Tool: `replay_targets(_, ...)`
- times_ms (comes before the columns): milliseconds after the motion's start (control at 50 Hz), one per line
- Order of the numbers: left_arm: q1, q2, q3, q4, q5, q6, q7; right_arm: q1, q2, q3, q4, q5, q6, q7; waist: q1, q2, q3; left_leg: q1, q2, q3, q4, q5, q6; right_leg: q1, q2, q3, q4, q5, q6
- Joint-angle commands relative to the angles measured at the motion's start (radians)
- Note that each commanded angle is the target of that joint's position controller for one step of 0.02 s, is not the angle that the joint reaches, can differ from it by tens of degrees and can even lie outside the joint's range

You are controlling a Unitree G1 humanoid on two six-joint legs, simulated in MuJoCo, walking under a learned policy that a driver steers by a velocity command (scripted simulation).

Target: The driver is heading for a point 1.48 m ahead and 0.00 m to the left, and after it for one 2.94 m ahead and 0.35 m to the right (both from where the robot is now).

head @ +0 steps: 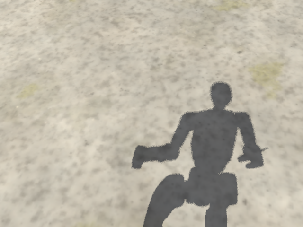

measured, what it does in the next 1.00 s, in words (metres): steps on the spot: right foot, then left foot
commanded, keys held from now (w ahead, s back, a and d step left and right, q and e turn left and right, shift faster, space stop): e+shift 0.36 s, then shift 0.02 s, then q+shift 0.62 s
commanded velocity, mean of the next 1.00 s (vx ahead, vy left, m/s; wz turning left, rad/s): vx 0.00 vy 0.00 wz -0.16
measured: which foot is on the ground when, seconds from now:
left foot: down 0.00-0.04, up 0.06-0.50, down 0.52-0.80, up 0.82-1.00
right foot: up 0.00-0.02, down 0.04-1.00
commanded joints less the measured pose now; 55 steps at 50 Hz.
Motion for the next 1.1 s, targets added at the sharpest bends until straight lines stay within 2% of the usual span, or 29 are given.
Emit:
replay_targets(20, 0.050, 0.091, 0.043, -0.068, -0.002, -0.001, -0.012, -0.040, -0.169, -0.056, -0.052, 0.027, -0.014, 0.010, 0.035, 0.149, -0.181, 0.126, 0.230, -0.100, -0.017, 0.275, 0.129, 0.144, 0.037, -0.062, -0.199, 0.085, -0.065)
replay_targets(40, 0.113, 0.118, 0.059, -0.046, 0.002, -0.004, 0.000, 0.007, -0.135, -0.051, -0.027, 0.026, -0.012, 0.017, 0.055, 0.081, -0.187, 0.047, 0.180, -0.055, 0.101, 0.198, 0.070, 0.273, 0.059, -0.026, -0.295, 0.197, -0.106)
replay_targets(60, 0.190, 0.245, 0.098, -0.041, 0.005, -0.013, 0.021, 0.010, -0.091, -0.040, -0.041, 0.001, -0.010, 0.024, 0.069, -0.187, -0.169, -0.218, 0.059, 0.023, 0.410, -0.136, -0.023, 0.463, -0.113, 0.270, -0.394, 0.605, -0.201)
replay_targets(80, 0.149, 0.338, 0.103, -0.069, 0.044, -0.037, 0.023, -0.069, -0.058, -0.024, -0.132, -0.026, -0.015, 0.013, 0.038, -0.373, -0.220, -0.491, -0.087, -0.125, 0.668, -0.468, -0.080, 0.498, -0.292, 0.626, -0.398, 0.699, -0.420)
replay_targets(100, 0.134, 0.278, 0.090, -0.078, 0.051, -0.069, 0.013, -0.134, -0.108, -0.037, -0.129, -0.023, -0.015, 0.005, 0.090, -0.214, -0.267, -0.521, -0.082, -0.265, 0.777, -0.436, -0.065, 0.496, -0.278, 0.567, -0.421, 0.607, -0.429)
replay_targets(120, 0.113, 0.252, 0.076, -0.066, 0.041, -0.088, 0.018, -0.151, -0.108, -0.038, -0.134, -0.006, -0.020, -0.001, 0.063, -0.182, -0.230, -0.530, -0.083, -0.299, 0.777, -0.344, -0.035, 0.464, -0.226, 0.494, -0.426, 0.537, -0.375)
replay_targets(140, 0.063, 0.223, 0.068, -0.068, 0.019, -0.091, 0.030, -0.126, -0.109, -0.043, -0.112, -0.009, -0.024, -0.012, 0.030, -0.115, -0.201, -0.530, -0.069, -0.318, 0.736, -0.253, -0.024, 0.436, -0.173, 0.437, -0.416, 0.476, -0.316)
replay_targets(160, 0.017, 0.187, 0.054, -0.076, -0.001, -0.085, 0.039, -0.106, -0.128, -0.050, -0.108, -0.019, -0.024, -0.019, 0.008, -0.114, -0.191, -0.516, -0.068, -0.325, 0.700, -0.197, -0.022, 0.406, -0.154, 0.415, -0.413, 0.470, -0.286)
replay_targets(200, -0.012, 0.170, 0.043, -0.093, 0.008, -0.075, 0.052, -0.071, -0.116, -0.051, -0.096, -0.019, -0.025, -0.013, -0.015, -0.130, -0.215, -0.438, -0.106, -0.320, 0.689, -0.126, -0.028, 0.346, -0.113, 0.395, -0.409, 0.493, -0.273)
replay_targets(280, 0.004, 0.188, 0.048, -0.092, 0.007, -0.071, 0.063, -0.080, -0.079, -0.037, -0.097, -0.011, -0.026, -0.004, -0.005, -0.119, -0.208, -0.397, -0.165, -0.338, 0.497, -0.077, -0.047, 0.322, -0.069, 0.440, -0.395, 0.404, -0.259)
replay_targets(380, -0.021, 0.196, 0.047, -0.105, 0.012, -0.060, 0.059, -0.079, -0.086, -0.032, -0.094, -0.003, -0.029, 0.010, 0.006, -0.158, -0.200, -0.302, -0.190, -0.366, 0.324, -0.076, -0.049, 0.273, -0.047, 0.537, -0.365, 0.292, -0.245)
replay_targets(460, -0.020, 0.127, 0.002, -0.089, 0.035, -0.058, 0.042, -0.033, -0.088, -0.017, -0.083, -0.001, -0.032, 0.030, 0.034, -0.175, -0.240, -0.153, -0.128, -0.314, 0.271, -0.102, -0.026, 0.254, -0.076, 0.511, -0.291, 0.481, -0.251)
replay_targets(500, -0.049, 0.046, -0.038, -0.074, 0.042, -0.063, 0.037, 0.002, -0.040, 0.003, -0.077, -0.006, -0.041, 0.047, -0.005, -0.147, -0.227, 0.014, -0.099, -0.297, 0.065, 0.019, 0.003, 0.190, -0.048, 0.471, -0.284, 0.411, -0.213)
replay_targets(520, -0.001, 0.009, -0.052, -0.046, 0.051, -0.070, 0.033, -0.007, -0.017, 0.016, -0.077, -0.020, -0.044, 0.054, 0.002, -0.114, -0.210, 0.089, -0.089, -0.331, -0.069, 0.171, 0.022, 0.174, -0.004, 0.430, -0.296, 0.274, -0.167)
replay_targets(540, 0.062, 0.021, -0.047, -0.030, 0.071, -0.080, 0.034, -0.045, -0.082, 0.009, -0.099, -0.031, -0.044, 0.053, 0.061, 0.017, -0.183, 0.100, -0.003, -0.468, -0.083, 0.360, 0.059, 0.155, 0.083, 0.334, -0.200, 0.066, -0.112)
replay_targets(560, 0.131, 0.068, -0.028, -0.023, 0.072, -0.089, 0.034, -0.106, -0.127, 0.006, -0.116, -0.038, -0.043, 0.047, 0.145, 0.147, -0.132, -0.026, 0.069, -0.553, -0.093, 0.355, 0.167, 0.197, 0.140, 0.253, -0.202, -0.057, -0.060)
replay_targets(580, 0.064, 0.109, -0.019, -0.030, 0.071, -0.094, 0.041, -0.115, -0.130, -0.002, -0.122, -0.021, -0.041, 0.045, 0.107, 0.187, -0.092, -0.110, 0.067, -0.617, -0.137, 0.185, 0.204, 0.231, 0.129, 0.219, -0.222, -0.008, -0.031)
replay_targets(600, -0.009, 0.137, -0.007, -0.040, 0.059, -0.095, 0.047, -0.074, -0.142, -0.008, -0.119, -0.008, -0.039, 0.045, 0.060, 0.174, -0.076, -0.116, 0.043, -0.630, -0.149, 0.114, 0.187, 0.235, 0.133, 0.201, -0.211, 0.012, -0.032)
replay_targets(640, -0.048, 0.107, -0.004, -0.057, 0.053, -0.092, 0.052, -0.012, -0.201, -0.030, -0.116, 0.017, -0.032, 0.035, 0.033, 0.173, -0.087, -0.067, 0.039, -0.688, -0.132, 0.095, 0.188, 0.190, 0.151, 0.158, -0.178, -0.003, -0.040)
replay_targets(720, -0.018, 0.040, -0.003, -0.037, 0.032, -0.113, 0.039, 0.038, -0.186, -0.045, -0.135, 0.027, -0.007, 0.010, 0.014, 0.186, -0.156, 0.079, 0.038, -0.774, -0.067, 0.270, 0.225, 0.105, 0.177, 0.139, -0.167, -0.099, -0.031)
replay_targets(780, 0.058, 0.039, 0.008, 0.006, 0.017, -0.127, 0.027, -0.011, -0.172, -0.050, -0.166, 0.042, 0.022, 0.002, 0.045, 0.154, -0.223, 0.040, -0.015, -0.745, 0.006, 0.324, 0.180, 0.251, 0.143, 0.146, -0.338, 0.042, -0.042)
replay_targets(800, 0.073, 0.081, 0.020, 0.016, 0.025, -0.124, 0.026, -0.025, -0.144, -0.043, -0.184, 0.046, 0.029, 0.001, 0.040, 0.085, -0.225, -0.079, -0.072, -0.678, 0.080, 0.223, 0.134, 0.357, 0.057, 0.212, -0.383, 0.145, -0.080)
replay_targets(820, 0.055, 0.154, 0.036, 0.021, 0.044, -0.116, 0.029, 0.002, -0.122, -0.035, -0.204, 0.047, 0.028, 0.005, -0.002, -0.158, -0.178, -0.275, -0.193, -0.497, 0.219, -0.058, 0.064, 0.409, -0.102, 0.381, -0.423, 0.368, -0.183)
replay_targets(840, 0.009, 0.133, 0.031, -0.004, 0.070, -0.121, 0.031, 0.051, -0.151, -0.044, -0.190, 0.030, 0.021, 0.011, -0.012, -0.256, -0.170, -0.376, -0.215, -0.397, 0.440, -0.382, 0.008, 0.430, -0.286, 0.509, -0.433, 0.614, -0.305)
replay_targets(860, -0.009, 0.094, 0.015, -0.023, 0.066, -0.123, 0.037, 0.079, -0.203, -0.064, -0.168, 0.020, 0.020, 0.018, -0.016, -0.151, -0.167, -0.408, -0.155, -0.389, 0.629, -0.393, -0.023, 0.420, -0.327, 0.474, -0.416, 0.711, -0.338)
replay_targets(900, -0.062, 0.079, 0.007, -0.030, 0.040, -0.120, 0.055, 0.089, -0.176, -0.062, -0.144, 0.028, 0.036, 0.026, -0.036, -0.067, -0.128, -0.442, -0.110, -0.359, 0.722, -0.270, -0.058, 0.410, -0.222, 0.300, -0.390, 0.665, -0.269)
replay_targets(920, -0.051, 0.088, 0.007, -0.024, 0.032, -0.118, 0.063, 0.065, -0.145, -0.049, -0.151, 0.031, 0.040, 0.031, -0.017, -0.079, -0.111, -0.480, -0.091, -0.338, 0.716, -0.213, -0.070, 0.432, -0.195, 0.241, -0.390, 0.685, -0.252)
replay_targets(980, 0.025, 0.124, 0.016, -0.005, 0.048, -0.100, 0.075, -0.013, -0.101, -0.023, -0.195, 0.041, 0.043, 0.048, 0.042, -0.120, -0.109, -0.481, -0.071, -0.257, 0.618, -0.141, -0.090, 0.467, -0.170, 0.135, -0.405, 0.693, -0.260)
replay_targets(1100, 0.018, 0.196, 0.038, 0.002, 0.031, -0.095, 0.049, -0.031, -0.111, -0.019, -0.231, 0.030, 0.055, 0.068, 0.044, -0.148, -0.129, -0.279, -0.058, -0.166, 0.357, -0.115, -0.048, 0.414, -0.219, -0.002, -0.393, 0.650, -0.237)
